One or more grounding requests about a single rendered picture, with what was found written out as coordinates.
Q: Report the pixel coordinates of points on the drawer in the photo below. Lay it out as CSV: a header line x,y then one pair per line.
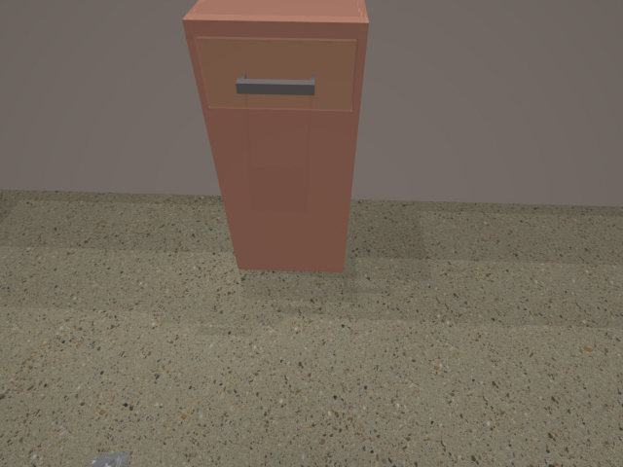
x,y
331,61

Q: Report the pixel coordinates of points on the handle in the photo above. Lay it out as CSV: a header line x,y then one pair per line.
x,y
269,86

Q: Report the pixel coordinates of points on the cabinet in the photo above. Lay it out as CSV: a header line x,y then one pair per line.
x,y
285,174

